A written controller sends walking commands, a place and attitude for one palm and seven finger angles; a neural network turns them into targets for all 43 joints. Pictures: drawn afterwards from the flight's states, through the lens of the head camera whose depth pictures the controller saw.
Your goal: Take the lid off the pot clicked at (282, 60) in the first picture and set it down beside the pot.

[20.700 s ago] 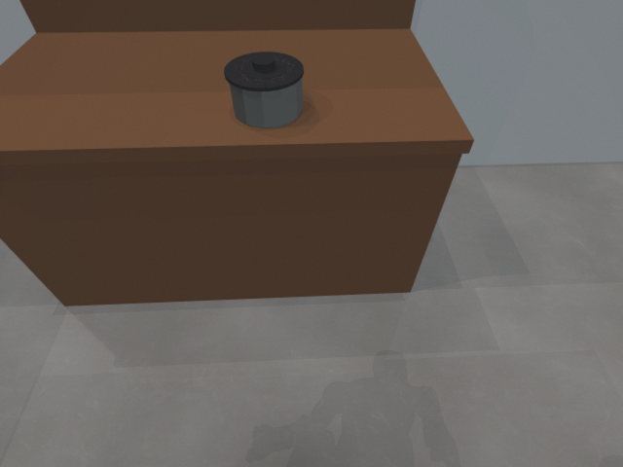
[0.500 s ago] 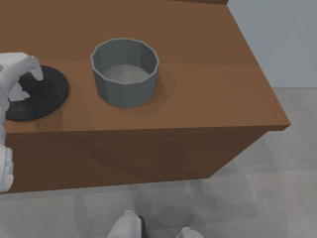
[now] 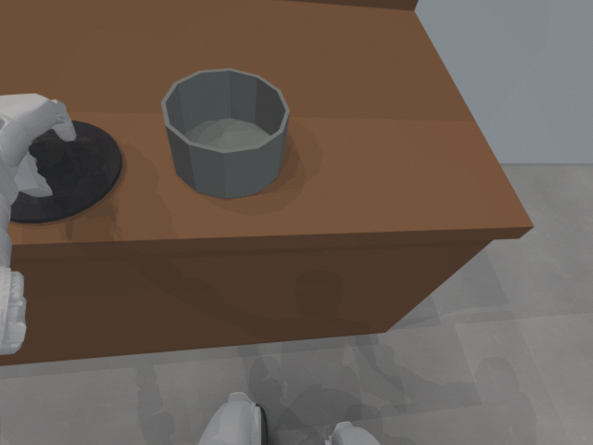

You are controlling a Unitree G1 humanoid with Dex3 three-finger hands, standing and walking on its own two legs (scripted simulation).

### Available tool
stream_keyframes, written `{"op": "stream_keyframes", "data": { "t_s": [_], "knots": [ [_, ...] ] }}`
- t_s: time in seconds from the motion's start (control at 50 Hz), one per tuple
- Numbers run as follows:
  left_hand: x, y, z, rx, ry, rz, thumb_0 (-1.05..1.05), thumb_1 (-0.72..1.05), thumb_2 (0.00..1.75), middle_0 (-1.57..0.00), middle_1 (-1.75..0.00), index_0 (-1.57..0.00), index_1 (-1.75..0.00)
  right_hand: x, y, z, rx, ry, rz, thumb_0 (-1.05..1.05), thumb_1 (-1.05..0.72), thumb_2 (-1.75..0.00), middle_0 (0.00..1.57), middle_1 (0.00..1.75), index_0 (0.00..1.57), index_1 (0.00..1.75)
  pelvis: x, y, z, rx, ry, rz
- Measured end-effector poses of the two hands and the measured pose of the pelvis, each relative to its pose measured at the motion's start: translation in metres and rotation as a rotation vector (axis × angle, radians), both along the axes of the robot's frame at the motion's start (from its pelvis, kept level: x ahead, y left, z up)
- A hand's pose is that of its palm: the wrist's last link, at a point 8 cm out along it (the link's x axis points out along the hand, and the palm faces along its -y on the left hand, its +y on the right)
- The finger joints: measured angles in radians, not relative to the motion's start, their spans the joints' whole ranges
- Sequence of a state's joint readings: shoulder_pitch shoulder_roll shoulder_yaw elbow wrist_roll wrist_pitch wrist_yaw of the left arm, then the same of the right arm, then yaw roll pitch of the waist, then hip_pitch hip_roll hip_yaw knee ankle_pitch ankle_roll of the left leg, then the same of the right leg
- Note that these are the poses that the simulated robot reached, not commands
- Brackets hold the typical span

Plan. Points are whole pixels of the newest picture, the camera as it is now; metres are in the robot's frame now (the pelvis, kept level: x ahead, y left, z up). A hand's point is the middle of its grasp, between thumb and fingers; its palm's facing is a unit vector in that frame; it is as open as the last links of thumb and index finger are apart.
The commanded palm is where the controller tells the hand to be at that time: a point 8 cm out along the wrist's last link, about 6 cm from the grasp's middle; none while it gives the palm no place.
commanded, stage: open the fingers wide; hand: left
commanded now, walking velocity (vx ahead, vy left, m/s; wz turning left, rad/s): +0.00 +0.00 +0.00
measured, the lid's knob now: (44, 157) +0.50 +0.35 +0.04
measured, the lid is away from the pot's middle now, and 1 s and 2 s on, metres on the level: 0.26 0.26 0.26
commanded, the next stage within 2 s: raise the empty hand in 0.04 s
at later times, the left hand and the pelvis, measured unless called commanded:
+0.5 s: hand (17, 144) +0.46 +0.34 +0.11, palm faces -0.36 -0.12 -0.92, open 11.0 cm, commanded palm +0.50 +0.33 +0.18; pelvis +0.01 -0.01 +0.01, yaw +1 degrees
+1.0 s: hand (1, 104) +0.47 +0.34 +0.16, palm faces -0.36 -0.11 -0.93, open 11.0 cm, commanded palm +0.51 +0.33 +0.23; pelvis +0.03 -0.02 +0.02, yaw +1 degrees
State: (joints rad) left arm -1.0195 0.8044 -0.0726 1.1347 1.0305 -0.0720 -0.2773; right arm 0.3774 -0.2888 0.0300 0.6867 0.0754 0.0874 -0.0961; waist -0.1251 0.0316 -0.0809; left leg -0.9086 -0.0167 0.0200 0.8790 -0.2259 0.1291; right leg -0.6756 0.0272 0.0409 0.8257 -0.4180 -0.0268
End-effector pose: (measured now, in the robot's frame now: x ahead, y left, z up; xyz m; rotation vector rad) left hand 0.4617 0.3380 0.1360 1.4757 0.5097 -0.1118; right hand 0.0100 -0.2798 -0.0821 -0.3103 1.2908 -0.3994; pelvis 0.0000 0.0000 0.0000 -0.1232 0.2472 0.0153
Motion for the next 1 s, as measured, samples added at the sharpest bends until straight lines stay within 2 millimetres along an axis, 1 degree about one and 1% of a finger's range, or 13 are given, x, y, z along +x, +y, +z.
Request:
{"op": "stream_keyframes", "data": {
  "t_s": [0.2, 0.3, 0.74, 1.0],
  "knots": [
    [-0.004, 0.0, 0.002, 0.0, 0.006, 0.003, 0.0, -0.09, 0.84, -0.45, -0.69, -0.46, -0.69, 0.003, -0.004, 0.0, -0.007, -0.012, 0.006, 0.0, -0.9, -0.9, 0.21, 0.31, 0.21, 0.3, -0.001, -0.004, -0.001, 0.001, -0.003, 0.002],
    [-0.005, 0.0, 0.008, 0.001, -0.006, 0.003, 0.0, -0.09, 0.84, -0.45, -0.69, -0.46, -0.68, 0.007, -0.006, 0.0, -0.009, -0.017, 0.011, 0.0, -0.9, -0.9, 0.21, 0.31, 0.21, 0.3, 0.0, -0.006, 0.001, 0.002, -0.008, 0.004],
    [0.002, 0.005, 0.055, 0.0, -0.004, 0.036, 0.0, -0.1, 0.84, -0.45, -0.68, -0.46, -0.68, 0.035, -0.012, 0.009, 0.008, -0.059, 0.02, 0.0, -0.9, -0.9, 0.21, 0.31, 0.21, 0.3, 0.018, -0.014, 0.013, 0.018, -0.039, 0.011],
    [0.01, -0.001, 0.08, 0.013, -0.012, 0.034, 0.0, -0.1, 0.84, -0.45, -0.68, -0.46, -0.68, 0.051, -0.017, 0.012, 0.03, -0.056, 0.031, 0.0, -0.9, -0.9, 0.21, 0.3, 0.21, 0.3, 0.028, -0.019, 0.02, 0.027, -0.048, 0.017]
  ]
}}
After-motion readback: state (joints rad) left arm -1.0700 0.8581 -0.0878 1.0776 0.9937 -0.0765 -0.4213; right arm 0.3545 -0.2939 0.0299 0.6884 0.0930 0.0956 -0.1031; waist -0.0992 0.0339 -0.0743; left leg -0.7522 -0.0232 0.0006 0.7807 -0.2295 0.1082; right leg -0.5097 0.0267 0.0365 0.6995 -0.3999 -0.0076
